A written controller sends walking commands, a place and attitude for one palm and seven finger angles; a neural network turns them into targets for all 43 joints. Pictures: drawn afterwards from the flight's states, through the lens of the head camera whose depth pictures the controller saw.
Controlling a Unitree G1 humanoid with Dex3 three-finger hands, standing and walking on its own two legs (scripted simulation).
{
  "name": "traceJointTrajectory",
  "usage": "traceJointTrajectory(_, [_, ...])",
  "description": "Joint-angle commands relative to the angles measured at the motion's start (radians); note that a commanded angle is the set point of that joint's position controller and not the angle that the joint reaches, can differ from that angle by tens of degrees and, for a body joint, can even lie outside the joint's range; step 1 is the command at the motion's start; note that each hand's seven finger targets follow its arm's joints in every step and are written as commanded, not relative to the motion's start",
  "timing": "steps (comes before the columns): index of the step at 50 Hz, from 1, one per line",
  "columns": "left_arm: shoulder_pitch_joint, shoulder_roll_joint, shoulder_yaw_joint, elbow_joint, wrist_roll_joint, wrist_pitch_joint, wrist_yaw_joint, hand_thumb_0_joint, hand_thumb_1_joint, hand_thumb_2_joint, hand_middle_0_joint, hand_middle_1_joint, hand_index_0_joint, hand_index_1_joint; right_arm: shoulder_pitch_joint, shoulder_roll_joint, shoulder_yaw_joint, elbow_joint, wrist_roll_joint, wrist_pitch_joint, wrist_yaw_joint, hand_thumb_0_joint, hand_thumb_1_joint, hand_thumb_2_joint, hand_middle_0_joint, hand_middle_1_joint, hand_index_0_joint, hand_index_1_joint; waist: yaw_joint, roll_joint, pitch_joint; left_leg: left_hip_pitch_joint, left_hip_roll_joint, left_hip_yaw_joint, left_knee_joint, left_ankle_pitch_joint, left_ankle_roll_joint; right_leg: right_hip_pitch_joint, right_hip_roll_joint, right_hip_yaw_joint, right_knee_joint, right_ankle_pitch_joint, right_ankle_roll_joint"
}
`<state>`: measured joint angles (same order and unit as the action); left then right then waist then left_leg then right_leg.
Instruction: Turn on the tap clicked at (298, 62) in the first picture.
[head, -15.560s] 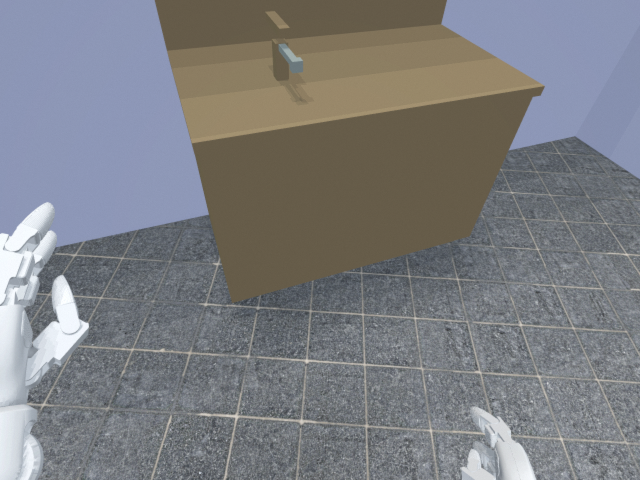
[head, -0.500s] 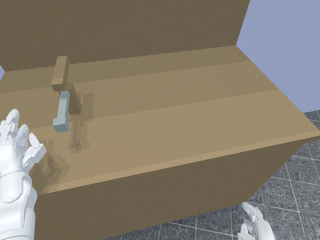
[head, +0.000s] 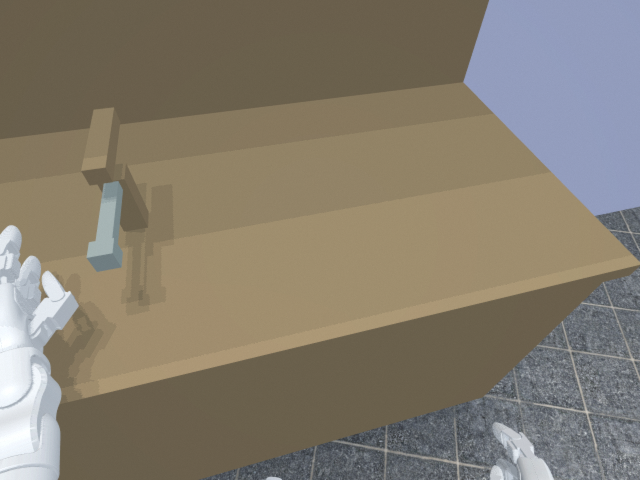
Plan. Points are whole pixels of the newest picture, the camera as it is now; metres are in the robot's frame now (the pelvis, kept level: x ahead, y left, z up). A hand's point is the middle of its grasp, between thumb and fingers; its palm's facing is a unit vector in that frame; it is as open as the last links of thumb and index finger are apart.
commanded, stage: reach beside the lever's end, fingers flat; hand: left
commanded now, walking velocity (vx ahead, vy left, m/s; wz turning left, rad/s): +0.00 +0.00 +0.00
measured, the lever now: (105, 254) +0.34 +0.29 +0.10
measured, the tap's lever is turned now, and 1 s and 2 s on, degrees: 0 0 8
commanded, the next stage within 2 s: push the lever round in 0.04 s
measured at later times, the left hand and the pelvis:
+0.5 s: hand (87, 298) +0.29 +0.29 +0.09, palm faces +0.52 -0.85 -0.07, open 7.8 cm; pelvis -0.01 +0.00 +0.00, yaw +1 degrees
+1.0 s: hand (111, 299) +0.29 +0.27 +0.09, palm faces +0.53 -0.85 -0.06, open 7.8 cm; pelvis -0.01 -0.01 +0.00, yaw +0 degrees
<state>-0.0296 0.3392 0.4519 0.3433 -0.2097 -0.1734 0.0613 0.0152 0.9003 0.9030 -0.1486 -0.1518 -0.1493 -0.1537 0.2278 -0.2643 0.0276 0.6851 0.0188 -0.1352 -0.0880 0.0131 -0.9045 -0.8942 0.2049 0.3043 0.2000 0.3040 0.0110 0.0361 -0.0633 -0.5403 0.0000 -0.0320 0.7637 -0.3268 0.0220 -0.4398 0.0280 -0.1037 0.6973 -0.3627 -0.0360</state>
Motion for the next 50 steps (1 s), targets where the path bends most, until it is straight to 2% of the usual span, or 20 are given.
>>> traceJointTrajectory(1, [-0.208,0.272,0.076,-0.294,0.001,-0.112,0.01,0.0,0.9,0.9,-0.15,-0.15,-0.15,-0.15,-0.074,-0.135,-0.055,-0.143,-0.001,-0.059,-0.007,0.0,-0.9,-0.9,0.2,0.3,0.2,0.3,0.006,0.087,-0.244,0.199,-0.006,-0.062,-0.107,0.208,0.004,0.039,-0.002,0.058,-0.095,0.224,0.002])
traceJointTrajectory(3, [-0.182,0.24,0.051,-0.317,0.004,-0.117,0.013,0.0,0.9,0.9,-0.15,-0.15,-0.15,-0.15,-0.077,-0.129,-0.055,-0.143,0.001,-0.062,-0.004,0.0,-0.9,-0.9,0.2,0.3,0.2,0.3,0.007,0.113,-0.251,0.218,-0.005,-0.063,-0.106,0.222,-0.001,0.037,-0.001,0.054,-0.088,0.228,0.0])
traceJointTrajectory(6, [-0.095,0.197,0.027,-0.289,-0.017,-0.09,-0.008,0.0,0.9,0.9,-0.15,-0.15,-0.15,-0.15,-0.076,-0.137,-0.059,-0.15,0.006,-0.065,-0.001,0.0,-0.9,-0.9,0.2,0.3,0.2,0.3,0.011,0.057,-0.231,0.204,-0.003,-0.064,-0.108,0.243,-0.003,0.042,-0.001,0.047,-0.094,0.251,0.002])
traceJointTrajectory(7, [-0.055,0.225,0.068,-0.259,-0.016,-0.075,-0.005,0.0,0.9,0.9,-0.15,-0.15,-0.15,-0.15,-0.077,-0.138,-0.06,-0.143,0.01,-0.059,-0.005,0.0,-0.9,-0.9,0.2,0.3,0.2,0.3,0.02,0.019,-0.211,0.187,-0.001,-0.067,-0.114,0.229,-0.001,0.05,0.0,0.044,-0.099,0.245,0.003])
traceJointTrajectory(8, [-0.08,0.19,0.028,-0.263,-0.021,-0.061,-0.011,0.0,0.9,0.9,-0.15,-0.15,-0.15,-0.15,-0.085,-0.137,-0.056,-0.151,0.013,-0.057,-0.006,0.0,-0.9,-0.9,0.2,0.3,0.2,0.3,0.01,0.023,-0.188,0.172,-0.006,-0.06,-0.117,0.195,0.001,0.034,-0.003,0.045,-0.105,0.227,0.006])
traceJointTrajectory(10, [-0.097,0.196,0.036,-0.269,-0.03,-0.042,-0.012,0.0,0.9,0.9,-0.15,-0.15,-0.15,-0.15,-0.091,-0.138,-0.056,-0.155,0.015,-0.057,-0.011,0.0,-0.9,-0.9,0.2,0.3,0.2,0.3,0.011,-0.003,-0.171,0.161,-0.005,-0.062,-0.127,0.168,0.001,0.033,-0.004,0.045,-0.115,0.208,0.007])
traceJointTrajectory(12, [-0.159,0.206,0.036,-0.308,-0.02,-0.044,0.004,0.0,0.9,0.9,-0.15,-0.15,-0.15,-0.15,-0.103,-0.133,-0.05,-0.152,0.017,-0.059,-0.016,0.0,-0.9,-0.9,0.2,0.3,0.2,0.3,0.005,0.022,-0.151,0.17,-0.005,-0.068,-0.134,0.147,0.001,0.018,-0.005,0.047,-0.117,0.18,0.006])
traceJointTrajectory(14, [-0.197,0.175,-0.008,-0.362,-0.001,-0.064,0.025,0.0,0.9,0.9,-0.15,-0.15,-0.15,-0.15,-0.111,-0.126,-0.047,-0.16,0.01,-0.066,-0.012,0.0,-0.9,-0.9,0.2,0.3,0.2,0.3,-0.001,0.068,-0.166,0.189,-0.006,-0.073,-0.134,0.127,-0.003,-0.002,-0.005,0.048,-0.108,0.152,0.004])
traceJointTrajectory(17, [-0.249,0.199,-0.006,-0.411,0.03,-0.104,0.063,0.0,0.9,0.9,-0.15,-0.15,-0.15,-0.15,-0.11,-0.122,-0.045,-0.145,-0.003,-0.073,-0.009,0.0,-0.9,-0.9,0.2,0.3,0.2,0.3,-0.009,0.098,-0.205,0.216,-0.005,-0.081,-0.119,0.138,-0.007,-0.011,-0.003,0.052,-0.09,0.153,0.001])
traceJointTrajectory(20, [-0.202,0.158,-0.034,-0.37,0.03,-0.11,0.066,0.0,0.9,0.9,-0.15,-0.15,-0.15,-0.15,-0.11,-0.123,-0.047,-0.145,-0.006,-0.072,-0.002,0.0,-0.9,-0.9,0.2,0.3,0.2,0.3,-0.01,0.052,-0.229,0.201,-0.006,-0.079,-0.114,0.124,-0.007,-0.004,-0.002,0.048,-0.086,0.147,0.002])
traceJointTrajectory(22, [-0.204,0.191,-0.006,-0.319,0.031,-0.088,0.066,0.0,0.9,0.9,-0.15,-0.15,-0.15,-0.15,-0.115,-0.125,-0.045,-0.137,0.001,-0.063,-0.008,0.0,-0.9,-0.9,0.2,0.3,0.2,0.3,-0.004,0.048,-0.203,0.173,-0.008,-0.078,-0.124,0.082,-0.005,0.003,-0.005,0.052,-0.094,0.124,0.001])
traceJointTrajectory(23, [-0.215,0.158,-0.04,-0.313,0.029,-0.075,0.062,0.0,0.9,0.9,-0.15,-0.15,-0.15,-0.15,-0.12,-0.123,-0.041,-0.146,0.005,-0.06,-0.008,0.0,-0.9,-0.9,0.2,0.3,0.2,0.3,-0.005,0.059,-0.2,0.17,-0.011,-0.074,-0.128,0.071,-0.004,0.003,-0.007,0.054,-0.099,0.119,0.002])
traceJointTrajectory(27, [-0.158,0.178,-0.011,-0.302,0.022,-0.024,0.067,0.0,0.9,0.9,-0.15,-0.15,-0.15,-0.15,-0.121,-0.125,-0.042,-0.162,0.007,-0.049,-0.01,0.0,-0.9,-0.9,0.2,0.3,0.2,0.3,0.018,0.043,-0.209,0.17,-0.01,-0.07,-0.134,0.114,-0.003,0.043,-0.007,0.051,-0.111,0.157,0.001])
traceJointTrajectory(28, [-0.179,0.14,-0.048,-0.308,0.021,-0.019,0.07,0.0,0.9,0.9,-0.15,-0.15,-0.15,-0.15,-0.122,-0.121,-0.037,-0.168,0.008,-0.047,-0.008,0.0,-0.9,-0.9,0.2,0.3,0.2,0.3,0.01,0.048,-0.195,0.169,-0.011,-0.066,-0.132,0.115,-0.002,0.036,-0.008,0.05,-0.113,0.161,0.003])
traceJointTrajectory(30, [-0.181,0.141,-0.04,-0.328,0.02,-0.029,0.082,0.0,0.9,0.9,-0.15,-0.15,-0.15,-0.15,-0.117,-0.123,-0.042,-0.171,0.002,-0.048,-0.004,0.0,-0.9,-0.9,0.2,0.3,0.2,0.3,0.01,0.018,-0.21,0.173,-0.011,-0.064,-0.124,0.131,-0.001,0.04,-0.005,0.05,-0.112,0.176,0.004])
traceJointTrajectory(32, [-0.143,0.187,0.013,-0.313,0.024,-0.041,0.098,0.0,0.9,0.9,-0.15,-0.15,-0.15,-0.15,-0.113,-0.124,-0.043,-0.165,0.001,-0.042,-0.002,0.0,-0.9,-0.9,0.2,0.3,0.2,0.3,0.02,0.003,-0.201,0.156,-0.011,-0.059,-0.117,0.147,0.003,0.057,-0.005,0.056,-0.112,0.196,0.005])
traceJointTrajectory(36, [-0.178,0.172,-0.008,-0.32,0.026,-0.073,0.097,0.0,0.9,0.9,-0.15,-0.15,-0.15,-0.15,-0.113,-0.122,-0.046,-0.164,0.0,-0.038,0.005,0.0,-0.9,-0.9,0.2,0.3,0.2,0.3,0.005,0.008,-0.184,0.138,-0.01,-0.048,-0.106,0.13,0.006,0.042,-0.007,0.063,-0.11,0.189,0.007])
traceJointTrajectory(39, [-0.201,0.136,-0.058,-0.378,0.04,-0.093,0.095,0.0,0.9,0.9,-0.15,-0.15,-0.15,-0.15,-0.121,-0.116,-0.046,-0.166,0.0,-0.044,0.007,0.0,-0.9,-0.9,0.2,0.3,0.2,0.3,0.0,0.096,-0.205,0.18,-0.011,-0.046,-0.103,0.144,0.004,0.03,-0.008,0.067,-0.103,0.192,0.001])
traceJointTrajectory(45, [-0.203,0.114,-0.07,-0.331,0.02,-0.076,0.098,0.0,0.9,0.9,-0.15,-0.15,-0.15,-0.15,-0.127,-0.124,-0.047,-0.158,0.003,-0.046,-0.002,0.0,-0.9,-0.9,0.2,0.3,0.2,0.3,-0.011,-0.003,-0.179,0.142,-0.014,-0.049,-0.105,0.081,0.011,0.019,-0.01,0.07,-0.123,0.145,0.011])
traceJointTrajectory(50, [-0.223,0.076,-0.108,-0.358,0.046,-0.06,0.161,0.0,0.9,0.9,-0.15,-0.15,-0.15,-0.15,-0.138,-0.118,-0.046,-0.166,-0.003,-0.046,0.002,0.0,-0.9,-0.9,0.2,0.3,0.2,0.3,-0.001,0.033,-0.201,0.158,-0.016,-0.053,-0.111,0.065,0.008,0.018,-0.014,0.069,-0.12,0.121,0.009])
